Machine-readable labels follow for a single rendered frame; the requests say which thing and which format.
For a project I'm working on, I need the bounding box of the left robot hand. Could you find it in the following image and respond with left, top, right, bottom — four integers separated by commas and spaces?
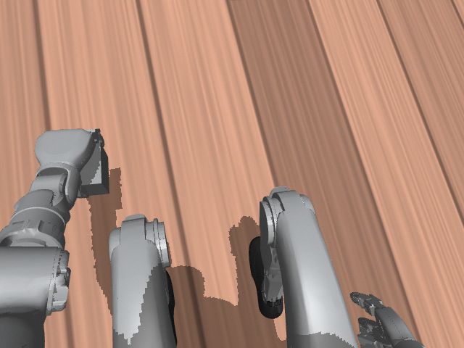
35, 129, 104, 198

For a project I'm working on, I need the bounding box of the right robot foot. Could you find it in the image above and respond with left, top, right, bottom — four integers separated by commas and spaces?
249, 236, 283, 319

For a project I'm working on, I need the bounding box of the right robot hand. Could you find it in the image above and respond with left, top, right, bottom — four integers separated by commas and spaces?
350, 292, 415, 348

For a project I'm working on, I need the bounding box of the left robot arm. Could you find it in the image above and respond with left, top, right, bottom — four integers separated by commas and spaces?
0, 162, 81, 348

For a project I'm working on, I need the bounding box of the small box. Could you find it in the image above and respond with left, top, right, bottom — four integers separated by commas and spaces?
80, 142, 109, 196

